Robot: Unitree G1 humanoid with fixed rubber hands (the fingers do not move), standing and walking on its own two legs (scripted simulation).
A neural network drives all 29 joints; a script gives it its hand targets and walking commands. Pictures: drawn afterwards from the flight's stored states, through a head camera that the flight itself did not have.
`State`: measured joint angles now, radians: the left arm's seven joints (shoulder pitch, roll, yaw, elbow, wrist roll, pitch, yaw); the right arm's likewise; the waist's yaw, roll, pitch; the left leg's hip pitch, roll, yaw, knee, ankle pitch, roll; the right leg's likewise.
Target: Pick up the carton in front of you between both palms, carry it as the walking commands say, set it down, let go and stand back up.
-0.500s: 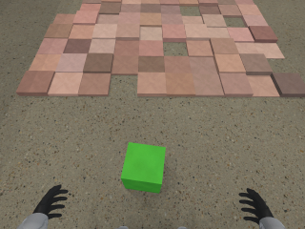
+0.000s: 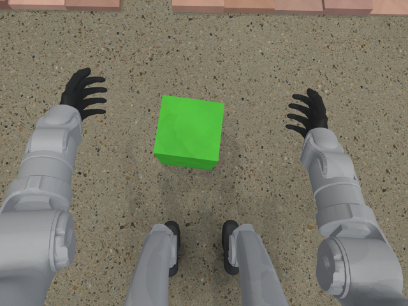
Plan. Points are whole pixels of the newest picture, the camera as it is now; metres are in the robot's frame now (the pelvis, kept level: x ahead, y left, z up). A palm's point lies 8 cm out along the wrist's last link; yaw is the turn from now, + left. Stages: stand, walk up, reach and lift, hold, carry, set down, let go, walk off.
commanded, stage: reach and lift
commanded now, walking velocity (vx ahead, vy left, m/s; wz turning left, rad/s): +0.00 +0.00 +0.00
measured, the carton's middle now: (189, 136) +0.54 +0.03 -0.55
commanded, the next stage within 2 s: none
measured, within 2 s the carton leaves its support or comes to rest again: neither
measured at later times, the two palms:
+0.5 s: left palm (112, 80) +0.58 +0.20 -0.17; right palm (272, 104) +0.53 -0.16 -0.18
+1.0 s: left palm (134, 122) +0.55 +0.21 -0.41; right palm (249, 133) +0.52 -0.17 -0.41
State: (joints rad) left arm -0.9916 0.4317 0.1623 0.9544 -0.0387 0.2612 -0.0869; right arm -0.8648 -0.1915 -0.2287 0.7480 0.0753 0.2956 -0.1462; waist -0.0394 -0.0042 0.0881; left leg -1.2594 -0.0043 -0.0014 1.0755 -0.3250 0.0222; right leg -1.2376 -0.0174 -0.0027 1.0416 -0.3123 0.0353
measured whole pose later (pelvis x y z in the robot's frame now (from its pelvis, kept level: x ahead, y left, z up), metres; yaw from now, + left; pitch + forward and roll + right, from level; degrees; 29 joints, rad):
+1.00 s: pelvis -0.03 -0.01 -0.25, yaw -3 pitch +42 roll -5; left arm -1.62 0.56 0.05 1.20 -0.14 0.15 -0.02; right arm -1.45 -0.20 -0.25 0.94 0.17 0.17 -0.22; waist -0.04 -0.04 0.29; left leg -2.22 -0.02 -0.07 2.03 -0.53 -0.01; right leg -2.18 0.05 0.00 1.98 -0.53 0.06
